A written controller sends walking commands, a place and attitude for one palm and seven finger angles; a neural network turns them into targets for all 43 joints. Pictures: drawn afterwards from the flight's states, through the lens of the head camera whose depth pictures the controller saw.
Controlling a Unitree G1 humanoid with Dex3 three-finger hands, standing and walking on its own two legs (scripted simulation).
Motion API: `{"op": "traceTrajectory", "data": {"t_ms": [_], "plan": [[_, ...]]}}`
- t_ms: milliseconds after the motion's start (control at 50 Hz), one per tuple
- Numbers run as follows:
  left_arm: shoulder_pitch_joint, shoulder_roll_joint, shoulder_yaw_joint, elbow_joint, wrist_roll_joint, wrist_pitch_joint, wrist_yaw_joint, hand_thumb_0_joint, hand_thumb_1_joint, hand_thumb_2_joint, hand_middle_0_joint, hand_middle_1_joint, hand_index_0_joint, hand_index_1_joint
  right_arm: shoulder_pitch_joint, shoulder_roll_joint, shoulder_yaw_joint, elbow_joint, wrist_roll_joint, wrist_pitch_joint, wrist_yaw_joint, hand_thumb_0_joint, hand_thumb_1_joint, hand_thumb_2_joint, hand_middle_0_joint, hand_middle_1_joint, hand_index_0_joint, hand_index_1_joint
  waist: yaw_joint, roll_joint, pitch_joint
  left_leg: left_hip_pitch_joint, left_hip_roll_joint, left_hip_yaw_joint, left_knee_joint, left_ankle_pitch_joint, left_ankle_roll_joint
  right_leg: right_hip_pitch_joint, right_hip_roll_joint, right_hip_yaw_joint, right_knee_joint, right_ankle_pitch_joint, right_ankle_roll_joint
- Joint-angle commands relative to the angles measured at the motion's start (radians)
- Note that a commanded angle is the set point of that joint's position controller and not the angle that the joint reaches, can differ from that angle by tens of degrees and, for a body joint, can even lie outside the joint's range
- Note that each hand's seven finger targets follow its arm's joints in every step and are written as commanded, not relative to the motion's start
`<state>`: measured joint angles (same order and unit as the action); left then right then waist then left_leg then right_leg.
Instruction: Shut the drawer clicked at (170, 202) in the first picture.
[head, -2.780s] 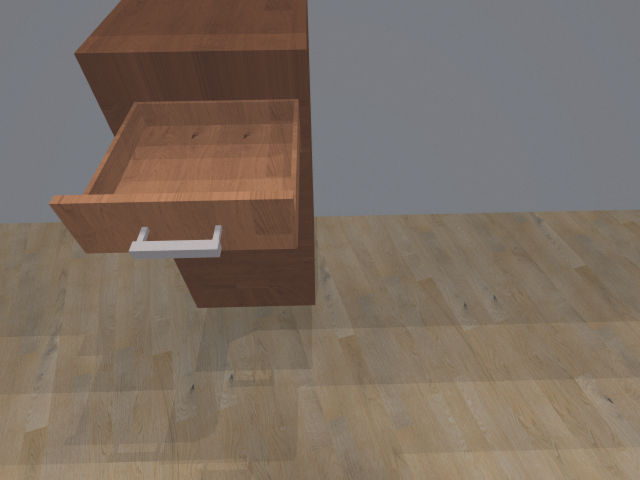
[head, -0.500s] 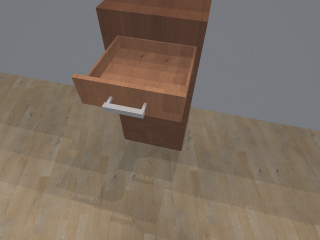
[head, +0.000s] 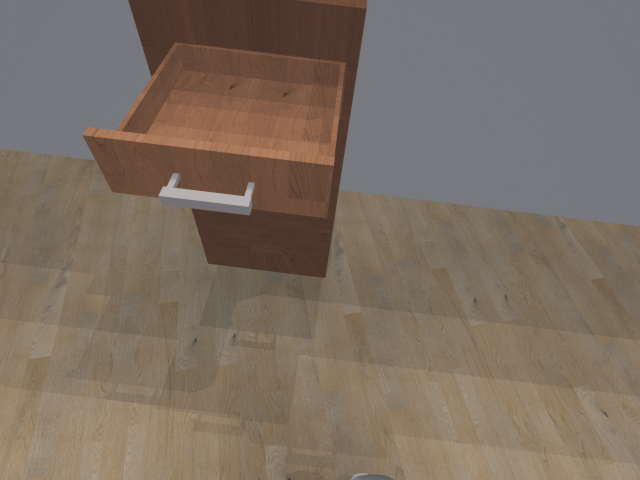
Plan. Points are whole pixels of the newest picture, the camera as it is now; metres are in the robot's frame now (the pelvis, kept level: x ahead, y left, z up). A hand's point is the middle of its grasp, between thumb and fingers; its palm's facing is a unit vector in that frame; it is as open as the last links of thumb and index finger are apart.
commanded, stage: take the last steps up to it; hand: left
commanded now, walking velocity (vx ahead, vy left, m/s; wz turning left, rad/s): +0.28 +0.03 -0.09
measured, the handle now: (209, 192) +0.52 +0.21 +0.00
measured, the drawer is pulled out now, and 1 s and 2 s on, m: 0.30 0.30 0.30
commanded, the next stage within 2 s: come to a stop and stand still in 0.68 s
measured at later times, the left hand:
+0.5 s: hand out of the picture +0.06 +0.17 -0.19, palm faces -0.01 -0.99 -0.17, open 7.4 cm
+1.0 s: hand (229, 399) +0.24 +0.14 -0.17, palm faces +0.01 -0.97 -0.23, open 7.3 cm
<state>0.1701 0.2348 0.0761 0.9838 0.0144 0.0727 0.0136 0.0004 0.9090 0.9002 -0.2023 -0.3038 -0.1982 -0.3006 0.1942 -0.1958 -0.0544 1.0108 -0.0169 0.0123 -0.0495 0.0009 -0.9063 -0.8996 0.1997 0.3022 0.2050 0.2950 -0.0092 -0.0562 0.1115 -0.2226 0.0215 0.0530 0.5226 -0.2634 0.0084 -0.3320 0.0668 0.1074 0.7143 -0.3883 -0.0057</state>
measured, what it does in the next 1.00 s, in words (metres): walks ahead: right foot, then left foot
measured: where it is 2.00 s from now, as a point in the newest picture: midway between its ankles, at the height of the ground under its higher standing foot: outside the picture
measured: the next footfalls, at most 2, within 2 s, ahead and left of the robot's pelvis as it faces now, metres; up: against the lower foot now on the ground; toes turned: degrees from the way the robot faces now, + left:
right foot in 0.24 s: +0.02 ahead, -0.15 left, +0.00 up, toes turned -5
left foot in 0.48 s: +0.19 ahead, +0.10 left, +0.00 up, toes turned +2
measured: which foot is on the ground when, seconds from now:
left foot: down 0.00-0.24, up 0.26-0.46, down 0.48-0.78, up 0.80-1.00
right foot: up 0.00-0.22, down 0.24-0.48, up 0.50-0.76, down 0.78-1.00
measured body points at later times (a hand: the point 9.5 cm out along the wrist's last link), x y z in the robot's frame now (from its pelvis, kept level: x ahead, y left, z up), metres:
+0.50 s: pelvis +0.09 -0.01 -0.01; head +0.13 +0.01 +0.44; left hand +0.06 +0.22 -0.17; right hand +0.12 -0.26 -0.15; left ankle +0.15 +0.10 -0.74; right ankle -0.01 -0.14 -0.73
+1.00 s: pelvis +0.20 -0.04 +0.00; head +0.24 -0.05 +0.45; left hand +0.25 +0.19 -0.15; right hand +0.21 -0.27 -0.16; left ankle +0.22 +0.09 -0.73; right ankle +0.18 -0.14 -0.73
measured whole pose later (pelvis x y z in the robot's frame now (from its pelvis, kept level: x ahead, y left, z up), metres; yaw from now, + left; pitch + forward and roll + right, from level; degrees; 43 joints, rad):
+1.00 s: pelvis +0.20 -0.04 +0.00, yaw -2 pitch -1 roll +2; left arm 0.21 0.17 0.05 1.04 0.02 -0.01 0.04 0.00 0.93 0.90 -0.20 -0.30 -0.20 -0.30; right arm 0.24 -0.16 -0.04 1.06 -0.01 0.02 -0.02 0.00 -0.91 -0.90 0.20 0.30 0.20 0.29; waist -0.01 -0.02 0.10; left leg -0.27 0.02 0.06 0.54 -0.25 -0.03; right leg -0.21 -0.05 -0.09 0.53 -0.31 -0.03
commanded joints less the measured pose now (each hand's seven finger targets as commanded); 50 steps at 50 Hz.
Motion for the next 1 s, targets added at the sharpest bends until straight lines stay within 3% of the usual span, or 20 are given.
{"op": "traceTrajectory", "data": {"t_ms": [0,100,160,180,200,220,320,420,440,460,480,500,560,720,760,780,800,820,900,980], "plan": [[0.001,0.074,0.029,-0.074,0.011,-0.017,-0.018,0.0,0.9,0.9,-0.2,-0.3,-0.2,-0.3,0.004,-0.176,-0.025,-0.07,-0.023,-0.015,-0.001,0.0,-0.9,-0.9,0.2,0.3,0.2,0.3,0.015,0.247,-0.021,-0.034,0.32,-0.299,-0.341,-0.157,0.168,-0.111,-0.063,-0.036,0.292,-0.098,0.006],[-0.024,0.035,-0.003,-0.076,0.015,-0.059,-0.041,0.0,0.9,0.9,-0.2,-0.3,-0.2,-0.3,0.099,-0.184,-0.03,-0.032,-0.027,-0.026,0.017,0.0,-0.9,-0.9,0.2,0.3,0.2,0.3,-0.024,0.232,-0.057,0.097,0.244,-0.18,-0.293,-0.123,0.127,-0.04,-0.067,-0.18,-0.003,-0.08,0.001],[0.064,0.041,-0.002,-0.031,0.012,-0.08,-0.04,0.0,0.9,0.9,-0.2,-0.3,-0.2,-0.3,0.117,-0.171,-0.029,-0.012,-0.012,-0.025,0.025,0.0,-0.9,-0.9,0.2,0.3,0.2,0.3,0.01,0.16,-0.106,0.035,0.181,-0.094,-0.153,-0.094,0.071,0.18,-0.051,-0.207,-0.285,0.081,-0.006],[0.132,0.085,0.009,-0.005,0.014,-0.091,-0.031,0.0,0.9,0.9,-0.2,-0.3,-0.2,-0.3,0.101,-0.13,-0.022,-0.02,-0.002,-0.027,0.029,0.0,-0.9,-0.9,0.2,0.3,0.2,0.3,0.043,0.047,-0.111,-0.09,0.109,-0.025,-0.015,-0.127,0.028,0.32,-0.128,-0.091,-0.384,0.068,-0.028],[0.219,0.182,0.031,0.021,0.019,-0.101,-0.017,0.0,0.9,0.9,-0.2,-0.3,-0.2,-0.3,0.056,-0.059,-0.008,-0.062,0.007,-0.033,0.037,0.0,-0.9,-0.9,0.2,0.3,0.2,0.3,0.077,-0.202,-0.078,-0.322,0.003,0.071,0.19,-0.26,-0.025,0.422,-0.356,0.242,-0.502,0.022,-0.118],[0.272,0.223,0.036,0.039,0.013,-0.104,-0.008,0.0,0.9,0.9,-0.2,-0.3,-0.2,-0.3,-0.029,-0.088,-0.01,-0.091,-0.005,-0.032,0.046,0.0,-0.9,-0.9,0.2,0.3,0.2,0.3,0.12,-0.187,-0.032,-0.418,0.02,0.016,0.372,-0.373,-0.027,0.398,-0.482,0.374,-0.535,0.07,-0.21],[0.166,0.123,0.02,0.03,0.016,-0.123,0.004,0.0,0.9,0.9,-0.2,-0.3,-0.2,-0.3,-0.053,-0.044,-0.014,-0.069,0.002,-0.039,0.059,0.0,-0.9,-0.9,0.2,0.3,0.2,0.3,0.051,-0.134,0.008,-0.342,0.068,-0.02,0.312,-0.203,-0.038,0.321,-0.371,0.078,-0.442,0.512,-0.188],[0.122,0.124,0.021,0.048,-0.001,-0.122,-0.002,0.0,0.9,0.9,-0.2,-0.3,-0.2,-0.3,0.119,-0.034,-0.007,0.003,-0.001,-0.055,0.06,0.0,-0.9,-0.9,0.2,0.3,0.2,0.3,-0.039,-0.024,-0.074,0.105,-0.015,0.071,-0.053,0.1,-0.03,0.117,-0.259,-0.065,-0.3,0.402,-0.091],[0.121,0.088,0.012,0.04,-0.003,-0.118,-0.005,0.0,0.9,0.9,-0.2,-0.3,-0.2,-0.3,0.224,-0.093,-0.021,0.04,-0.007,-0.064,0.05,0.0,-0.9,-0.9,0.2,0.3,0.2,0.3,-0.076,0.105,-0.13,0.266,0.045,-0.018,-0.092,0.107,-0.001,0.024,-0.197,-0.113,-0.125,0.334,-0.054],[0.13,0.029,0.001,0.016,-0.009,-0.111,-0.008,0.0,0.9,0.9,-0.2,-0.3,-0.2,-0.3,0.342,-0.199,-0.047,0.066,-0.02,-0.071,0.036,0.0,-0.9,-0.9,0.2,0.3,0.2,0.3,-0.111,0.372,-0.19,0.354,0.283,-0.348,-0.181,0.098,0.098,-0.14,-0.065,-0.219,0.154,-0.029,0.006],[0.104,0.025,-0.005,-0.01,-0.006,-0.111,-0.005,0.0,0.9,0.9,-0.2,-0.3,-0.2,-0.3,0.381,-0.215,-0.046,0.069,-0.016,-0.059,0.025,0.0,-0.9,-0.9,0.2,0.3,0.2,0.3,-0.115,0.375,-0.209,0.35,0.396,-0.504,-0.273,0.09,0.19,-0.214,-0.05,-0.152,0.356,-0.246,-0.003],[0.07,0.026,-0.007,-0.026,0.001,-0.112,-0.006,0.0,0.9,0.9,-0.2,-0.3,-0.2,-0.3,0.333,-0.207,-0.045,0.045,-0.012,-0.053,0.023,0.0,-0.9,-0.9,0.2,0.3,0.2,0.3,-0.097,0.228,-0.14,0.294,0.425,-0.489,-0.253,0.101,0.234,-0.254,-0.113,-0.109,0.425,-0.219,-0.013],[0.056,-0.003,-0.008,0.001,0.011,-0.091,-0.018,0.0,0.9,0.9,-0.2,-0.3,-0.2,-0.3,0.16,-0.113,-0.008,0.01,-0.014,-0.057,0.02,0.0,-0.9,-0.9,0.2,0.3,0.2,0.3,-0.019,0.227,0.006,-0.029,0.301,-0.291,-0.33,-0.041,0.162,-0.16,-0.177,-0.119,0.353,-0.067,-0.005],[0.236,-0.004,-0.005,0.041,0.018,-0.09,-0.019,0.0,0.9,0.9,-0.2,-0.3,-0.2,-0.3,0.073,-0.109,-0.018,0.008,-0.007,-0.03,0.031,0.0,-0.9,-0.9,0.2,0.3,0.2,0.3,0.079,0.061,-0.069,-0.236,0.137,-0.106,-0.179,-0.336,0.079,0.271,-0.099,-0.211,-0.171,0.06,0.007],[0.274,0.128,0.017,0.045,0.023,-0.106,-0.001,0.0,0.9,0.9,-0.2,-0.3,-0.2,-0.3,0.077,-0.01,0.001,-0.027,0.005,-0.023,0.044,0.0,-0.9,-0.9,0.2,0.3,0.2,0.3,0.091,-0.307,0.003,-0.375,-0.024,0.049,0.195,-0.3,-0.008,0.244,-0.427,0.271,-0.552,-0.255,-0.102],[0.227,0.136,0.014,0.025,0.016,-0.102,0.006,0.0,0.9,0.9,-0.2,-0.3,-0.2,-0.3,0.047,-0.035,-0.004,-0.032,-0.004,-0.016,0.045,0.0,-0.9,-0.9,0.2,0.3,0.2,0.3,0.081,-0.191,0.041,-0.314,0.019,-0.023,0.317,-0.296,-0.01,0.12,-0.504,0.339,-0.629,-0.227,-0.168],[0.146,0.124,0.011,0.006,0.016,-0.1,0.009,0.0,0.9,0.9,-0.2,-0.3,-0.2,-0.3,0.077,-0.023,-0.006,-0.018,-0.004,-0.015,0.047,0.0,-0.9,-0.9,0.2,0.3,0.2,0.3,0.031,-0.053,0.04,-0.238,0.036,-0.027,0.314,-0.252,-0.019,0.073,-0.484,0.261,-0.595,-0.061,-0.192],[0.085,0.123,0.011,-0.008,0.018,-0.109,0.013,0.0,0.9,0.9,-0.2,-0.3,-0.2,-0.3,0.107,-0.001,-0.001,0.011,0.002,-0.013,0.042,0.0,-0.9,-0.9,0.2,0.3,0.2,0.3,0.006,-0.085,0.018,-0.184,0.04,-0.046,0.288,-0.222,-0.02,0.049,-0.436,0.185,-0.535,0.106,-0.179],[0.101,0.086,0.011,0.025,0.01,-0.107,0.03,0.0,0.9,0.9,-0.2,-0.3,-0.2,-0.3,0.136,0.008,0.004,0.038,0.014,-0.005,0.03,0.0,-0.9,-0.9,0.2,0.3,0.2,0.3,0.011,-0.088,-0.095,-0.121,0.015,0.001,0.044,-0.096,-0.048,0.284,-0.356,-0.046,-0.256,1.013,-0.139],[0.113,0.106,0.019,0.02,-0.009,-0.083,0.037,0.0,0.9,0.9,-0.2,-0.3,-0.2,-0.3,0.12,-0.074,-0.016,0.019,0.002,-0.002,0.022,0.0,-0.9,-0.9,0.2,0.3,0.2,0.3,0.02,0.0,-0.177,0.049,0.072,-0.008,-0.064,0.499,-0.022,0.259,-0.287,-0.116,-0.137,0.929,-0.05]]}}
